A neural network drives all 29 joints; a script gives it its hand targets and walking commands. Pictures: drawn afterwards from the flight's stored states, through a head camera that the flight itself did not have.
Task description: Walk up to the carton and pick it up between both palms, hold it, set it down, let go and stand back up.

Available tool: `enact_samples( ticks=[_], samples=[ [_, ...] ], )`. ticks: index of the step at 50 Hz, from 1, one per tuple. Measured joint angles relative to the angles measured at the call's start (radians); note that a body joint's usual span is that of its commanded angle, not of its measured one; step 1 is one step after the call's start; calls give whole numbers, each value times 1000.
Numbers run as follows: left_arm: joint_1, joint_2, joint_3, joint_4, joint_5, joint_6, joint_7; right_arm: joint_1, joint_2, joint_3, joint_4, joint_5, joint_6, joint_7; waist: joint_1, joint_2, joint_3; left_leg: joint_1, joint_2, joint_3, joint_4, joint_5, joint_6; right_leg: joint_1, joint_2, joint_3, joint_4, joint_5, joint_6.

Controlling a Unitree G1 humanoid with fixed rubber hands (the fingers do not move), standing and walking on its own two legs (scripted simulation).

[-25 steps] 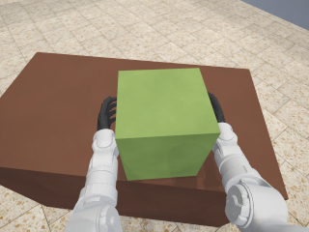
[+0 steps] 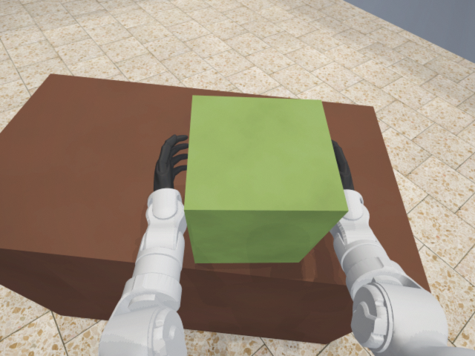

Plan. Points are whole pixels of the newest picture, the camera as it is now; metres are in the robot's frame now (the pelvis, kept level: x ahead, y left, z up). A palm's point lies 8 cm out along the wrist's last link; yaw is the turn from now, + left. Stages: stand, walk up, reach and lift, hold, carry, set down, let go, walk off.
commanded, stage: reach and lift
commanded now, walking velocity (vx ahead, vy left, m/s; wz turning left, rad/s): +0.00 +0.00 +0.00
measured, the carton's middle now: (252, 189) +0.39 +0.03 +0.04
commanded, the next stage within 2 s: none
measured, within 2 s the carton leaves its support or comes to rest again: neither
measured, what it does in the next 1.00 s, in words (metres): stands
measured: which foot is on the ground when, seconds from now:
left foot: down 0.00-1.00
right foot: down 0.00-1.00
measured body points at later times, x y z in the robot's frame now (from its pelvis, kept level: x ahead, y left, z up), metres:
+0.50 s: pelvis +0.01 +0.00 +0.00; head +0.02 +0.03 +0.45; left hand +0.40 +0.19 +0.10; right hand +0.42 -0.12 +0.10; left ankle +0.04 +0.13 -0.75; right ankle +0.01 -0.08 -0.75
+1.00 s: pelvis +0.00 +0.02 +0.00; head -0.02 +0.06 +0.45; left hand +0.39 +0.19 +0.15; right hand +0.39 -0.12 +0.14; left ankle +0.04 +0.13 -0.75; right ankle +0.01 -0.08 -0.75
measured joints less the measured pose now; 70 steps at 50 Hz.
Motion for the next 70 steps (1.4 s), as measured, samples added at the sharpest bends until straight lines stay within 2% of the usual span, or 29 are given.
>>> enact_samples(
  ticks=[5, 13, 23, 32, 38, 45, 50, 60, 70],
  samples=[
    [-34, 19, -17, 15, -17, 36, 2, -16, 2, -13, -5, 6, 31, -1, -2, -13, -1, -3, 3, 10, -2, 9, 0, -13, 1, 4, 13, 4, -2],
    [-54, 46, -52, -14, -45, 148, 2, -26, 12, -8, -39, 26, 128, 1, -10, -25, -12, -12, 2, 12, -6, 16, 0, -32, -3, -2, 30, -3, -4],
    [-8, 71, -110, -143, -100, 261, 3, 20, 15, 119, -164, 155, 235, -24, -46, 1, -23, 22, -5, -9, 17, -15, 2, 27, -9, -24, 19, -23, 2],
    [10, 79, -146, -279, -94, 423, 1, 53, -11, 241, -288, 284, 372, -62, -77, -5, 20, 135, -18, -10, 11, -36, 12, 148, -20, -23, 2, -39, 15],
    [31, 75, -155, -374, -74, 525, -6, 67, -19, 279, -352, 331, 450, -68, -98, -13, 54, 198, -27, -5, 13, -47, 22, 213, -29, -16, -2, -45, 26],
    [30, 85, -174, -433, -69, 621, -9, 75, -15, 282, -395, 348, 516, -69, -115, -13, 73, 226, -35, 0, 20, -48, 32, 241, -37, -10, 0, -41, 37],
    [-3, 101, -191, -436, -80, 661, -5, 69, -12, 259, -426, 347, 551, -69, -121, -10, 71, 218, -38, 1, 24, -42, 37, 232, -40, -7, 5, -35, 40],
    [-113, 129, -171, -342, -88, 704, -18, -11, -6, 197, -398, 329, 630, -70, -129, -8, 62, 194, -40, 4, 21, -27, 40, 197, -42, -2, 24, -29, 40],
    [-94, 136, -149, -366, -99, 718, -42, -35, -18, 239, -423, 376, 679, -100, -148, 1, 46, 211, -37, -6, 33, -46, 37, 227, -37, -7, 11, -37, 39]
  ],
)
